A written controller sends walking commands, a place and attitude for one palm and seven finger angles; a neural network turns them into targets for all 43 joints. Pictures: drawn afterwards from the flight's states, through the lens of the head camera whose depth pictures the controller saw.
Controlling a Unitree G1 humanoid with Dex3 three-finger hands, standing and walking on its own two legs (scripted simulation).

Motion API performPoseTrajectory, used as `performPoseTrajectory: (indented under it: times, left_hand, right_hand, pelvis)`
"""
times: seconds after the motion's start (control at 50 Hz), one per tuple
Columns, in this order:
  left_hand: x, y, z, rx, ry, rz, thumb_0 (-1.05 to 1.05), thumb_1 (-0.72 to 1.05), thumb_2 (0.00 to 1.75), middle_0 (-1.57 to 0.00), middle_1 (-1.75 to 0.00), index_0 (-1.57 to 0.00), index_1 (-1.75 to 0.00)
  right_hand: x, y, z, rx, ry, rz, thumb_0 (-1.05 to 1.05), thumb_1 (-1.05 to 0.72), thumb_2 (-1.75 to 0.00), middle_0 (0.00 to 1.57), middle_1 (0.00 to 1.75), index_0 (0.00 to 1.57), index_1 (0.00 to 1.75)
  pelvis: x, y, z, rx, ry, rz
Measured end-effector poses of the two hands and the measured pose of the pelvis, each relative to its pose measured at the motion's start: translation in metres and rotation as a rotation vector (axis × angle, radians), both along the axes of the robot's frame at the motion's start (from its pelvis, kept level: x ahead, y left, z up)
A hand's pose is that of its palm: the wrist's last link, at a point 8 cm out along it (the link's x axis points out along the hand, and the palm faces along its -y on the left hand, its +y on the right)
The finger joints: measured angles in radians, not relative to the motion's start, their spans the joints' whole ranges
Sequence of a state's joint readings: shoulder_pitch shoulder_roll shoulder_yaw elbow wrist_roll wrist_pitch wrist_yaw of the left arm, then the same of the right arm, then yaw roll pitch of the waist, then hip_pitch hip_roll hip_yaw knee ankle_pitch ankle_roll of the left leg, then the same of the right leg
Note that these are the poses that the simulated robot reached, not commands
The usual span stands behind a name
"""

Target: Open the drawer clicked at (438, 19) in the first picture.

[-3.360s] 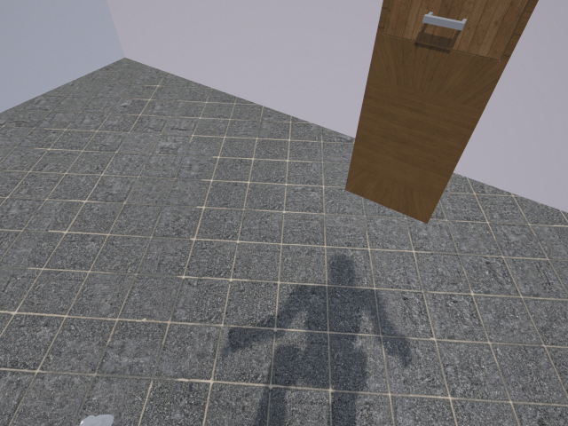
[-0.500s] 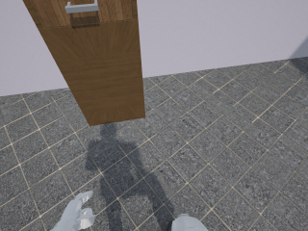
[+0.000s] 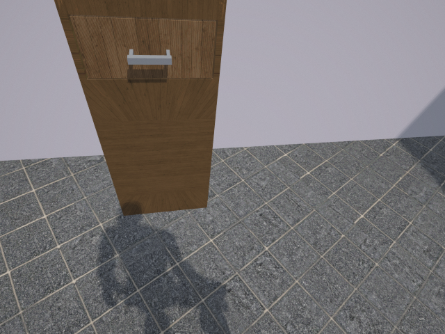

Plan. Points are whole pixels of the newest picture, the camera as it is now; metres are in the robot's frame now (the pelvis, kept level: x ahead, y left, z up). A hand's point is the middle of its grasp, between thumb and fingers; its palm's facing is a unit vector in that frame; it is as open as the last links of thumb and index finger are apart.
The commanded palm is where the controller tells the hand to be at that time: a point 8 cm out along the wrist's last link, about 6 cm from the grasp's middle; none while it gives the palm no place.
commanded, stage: turn to face it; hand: left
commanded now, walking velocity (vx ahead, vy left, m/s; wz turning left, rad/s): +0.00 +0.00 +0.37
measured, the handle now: (150, 56) +0.80 +0.28 +0.10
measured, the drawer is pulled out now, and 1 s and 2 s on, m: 0.00 0.00 0.00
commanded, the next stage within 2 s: take the last steps up to it in 0.42 s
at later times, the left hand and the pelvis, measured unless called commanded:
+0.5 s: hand out of the picture +0.01 +0.15 -0.16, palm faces +0.19 -0.95 -0.25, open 7.4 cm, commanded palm none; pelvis -0.03 -0.05 -0.01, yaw +10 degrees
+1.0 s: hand out of the picture -0.01 +0.16 -0.18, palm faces +0.24 -0.96 -0.15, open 7.4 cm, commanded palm none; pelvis +0.03 -0.02 +0.00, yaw +12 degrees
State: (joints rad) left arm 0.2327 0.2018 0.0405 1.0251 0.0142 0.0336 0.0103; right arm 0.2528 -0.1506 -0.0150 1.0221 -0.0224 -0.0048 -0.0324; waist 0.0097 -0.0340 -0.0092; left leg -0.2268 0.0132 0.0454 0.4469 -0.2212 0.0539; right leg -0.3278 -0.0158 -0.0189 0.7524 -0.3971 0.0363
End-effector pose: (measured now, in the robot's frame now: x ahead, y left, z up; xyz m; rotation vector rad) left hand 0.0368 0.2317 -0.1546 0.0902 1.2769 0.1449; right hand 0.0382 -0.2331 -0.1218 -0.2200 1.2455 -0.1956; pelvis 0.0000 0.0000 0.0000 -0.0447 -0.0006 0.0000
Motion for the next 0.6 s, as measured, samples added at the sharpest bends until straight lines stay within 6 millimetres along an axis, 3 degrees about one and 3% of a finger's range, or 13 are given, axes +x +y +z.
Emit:
performPoseTrajectory:
  times: [0.14, 0.34, 0.4, 0.5, 0.6]
  left_hand:
    - [-0.026, 0.010, 0.003, 0.034, 0.102, 0.036, 0.01, 0.91, 0.90, -0.20, -0.29, -0.19, -0.30]
    - [-0.017, -0.011, 0.016, 0.112, -0.006, 0.066, 0.01, 0.91, 0.90, -0.20, -0.29, -0.19, -0.30]
    - [-0.024, -0.024, 0.021, 0.127, -0.037, 0.081, 0.01, 0.91, 0.90, -0.20, -0.29, -0.19, -0.30]
    - [-0.042, -0.040, 0.026, 0.112, -0.044, 0.122, 0.01, 0.91, 0.90, -0.20, -0.30, -0.20, -0.30]
    - [-0.068, -0.041, 0.021, 0.100, -0.021, 0.176, 0.01, 0.93, 0.90, -0.20, -0.30, -0.20, -0.30]
  right_hand:
    - [-0.015, 0.004, -0.006, 0.026, 0.082, -0.007, 0.00, -0.92, -0.89, 0.21, 0.30, 0.20, 0.30]
    - [-0.034, -0.023, -0.035, 0.092, 0.137, 0.014, 0.00, -0.91, -0.89, 0.21, 0.30, 0.20, 0.30]
    - [-0.029, -0.035, -0.042, 0.107, 0.130, 0.034, 0.00, -0.91, -0.89, 0.21, 0.30, 0.20, 0.30]
    - [-0.011, -0.048, -0.036, 0.099, 0.107, 0.080, 0.00, -0.91, -0.89, 0.20, 0.30, 0.20, 0.30]
    - [0.008, -0.050, -0.030, 0.069, 0.094, 0.147, 0.00, -0.91, -0.89, 0.20, 0.30, 0.19, 0.30]
  pelvis:
    - [-0.001, 0.002, 0.002, 0.010, 0.014, 0.031]
    - [-0.018, -0.028, -0.008, 0.057, 0.014, 0.098]
    - [-0.023, -0.038, -0.010, 0.057, 0.000, 0.125]
    - [-0.027, -0.046, -0.005, 0.062, -0.006, 0.169]
    - [-0.031, -0.047, -0.005, 0.063, -0.001, 0.209]
